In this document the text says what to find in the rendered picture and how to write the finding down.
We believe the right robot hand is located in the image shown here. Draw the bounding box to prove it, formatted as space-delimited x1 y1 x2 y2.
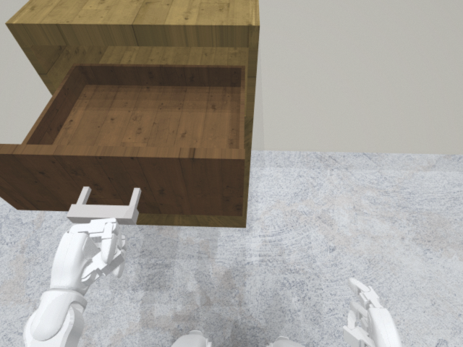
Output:
343 278 402 347

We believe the drawer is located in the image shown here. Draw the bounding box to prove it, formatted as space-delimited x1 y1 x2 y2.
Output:
0 64 245 216

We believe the left robot forearm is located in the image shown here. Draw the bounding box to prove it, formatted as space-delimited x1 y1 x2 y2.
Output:
23 288 88 347

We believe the handle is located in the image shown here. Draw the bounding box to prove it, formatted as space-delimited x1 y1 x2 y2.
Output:
67 187 141 225

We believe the left robot hand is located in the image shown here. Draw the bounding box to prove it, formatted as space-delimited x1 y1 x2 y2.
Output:
50 218 128 296

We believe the cabinet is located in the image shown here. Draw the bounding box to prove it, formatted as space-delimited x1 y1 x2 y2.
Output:
5 0 260 228

